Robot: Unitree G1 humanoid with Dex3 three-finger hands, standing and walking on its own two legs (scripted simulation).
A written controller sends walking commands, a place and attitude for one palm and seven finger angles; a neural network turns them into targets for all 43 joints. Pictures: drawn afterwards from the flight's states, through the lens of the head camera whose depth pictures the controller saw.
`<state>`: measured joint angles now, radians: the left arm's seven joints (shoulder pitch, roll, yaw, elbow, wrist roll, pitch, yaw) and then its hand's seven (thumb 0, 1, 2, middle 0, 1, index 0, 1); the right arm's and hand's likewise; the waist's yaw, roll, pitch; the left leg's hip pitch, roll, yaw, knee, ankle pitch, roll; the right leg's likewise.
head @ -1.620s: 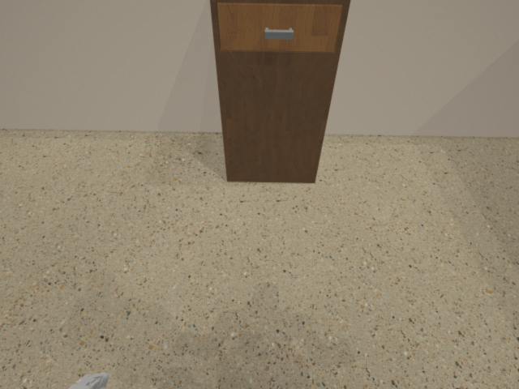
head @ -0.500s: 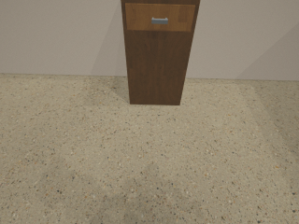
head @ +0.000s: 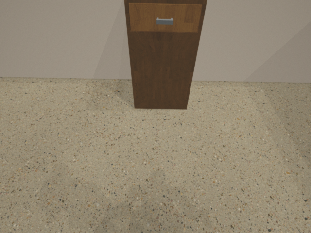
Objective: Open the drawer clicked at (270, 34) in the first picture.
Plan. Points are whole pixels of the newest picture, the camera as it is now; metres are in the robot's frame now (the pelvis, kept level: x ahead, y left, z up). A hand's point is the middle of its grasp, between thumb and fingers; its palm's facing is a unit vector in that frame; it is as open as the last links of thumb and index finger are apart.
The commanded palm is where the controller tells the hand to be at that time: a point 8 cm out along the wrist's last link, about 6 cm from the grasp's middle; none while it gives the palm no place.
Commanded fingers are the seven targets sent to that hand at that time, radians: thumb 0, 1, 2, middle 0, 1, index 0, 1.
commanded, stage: walk to a spot facing it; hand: left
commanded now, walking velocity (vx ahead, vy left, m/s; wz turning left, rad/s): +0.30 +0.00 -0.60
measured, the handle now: (164, 20) +1.28 +0.03 +0.03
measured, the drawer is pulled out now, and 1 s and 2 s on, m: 0.00 0.00 0.00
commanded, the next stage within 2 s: turn to face it in 1.34 s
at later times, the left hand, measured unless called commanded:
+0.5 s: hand out of the picture +0.11 +0.13 -0.17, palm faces -0.16 -0.97 -0.19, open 7.4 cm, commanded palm none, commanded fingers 0.00 0.90 0.90 -0.20 -0.30 -0.20 -0.30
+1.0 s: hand (133, 144) +0.49 +0.13 -0.18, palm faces -0.39 -0.91 -0.17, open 7.4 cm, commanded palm none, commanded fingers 0.00 0.90 0.90 -0.20 -0.30 -0.20 -0.30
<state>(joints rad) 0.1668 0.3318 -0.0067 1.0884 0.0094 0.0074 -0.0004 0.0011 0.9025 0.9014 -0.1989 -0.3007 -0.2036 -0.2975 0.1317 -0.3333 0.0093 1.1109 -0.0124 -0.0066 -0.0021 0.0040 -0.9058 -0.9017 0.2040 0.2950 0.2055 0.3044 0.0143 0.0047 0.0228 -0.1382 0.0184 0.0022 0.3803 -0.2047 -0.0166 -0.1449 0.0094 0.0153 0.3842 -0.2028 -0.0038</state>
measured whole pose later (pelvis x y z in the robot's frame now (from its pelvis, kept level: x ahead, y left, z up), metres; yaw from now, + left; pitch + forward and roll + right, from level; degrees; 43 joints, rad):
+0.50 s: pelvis +0.12 -0.05 -0.01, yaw -14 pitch +0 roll +0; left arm 0.42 0.15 0.03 1.04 0.02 -0.05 -0.01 0.00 0.90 0.90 -0.20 -0.30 -0.20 -0.30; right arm 0.21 -0.22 -0.05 1.03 -0.02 -0.01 0.01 0.01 -0.91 -0.90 0.20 0.29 0.20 0.30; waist 0.03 0.01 0.03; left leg -0.57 0.11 0.06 1.12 -0.28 -0.05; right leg -0.12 0.06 0.00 0.43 -0.31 -0.07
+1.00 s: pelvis +0.35 -0.03 -0.01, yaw -29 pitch -2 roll -1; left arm 0.26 0.23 0.10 0.97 0.03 0.01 -0.03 0.00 0.91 0.90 -0.19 -0.30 -0.20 -0.30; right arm 0.28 -0.16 -0.05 1.01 -0.01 -0.09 -0.03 -0.01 -0.94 -0.90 0.20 0.29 0.21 0.30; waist 0.03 -0.05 0.03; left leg -0.17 0.06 0.27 0.48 -0.28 0.06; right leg -0.60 -0.07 -0.02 1.27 -0.21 0.00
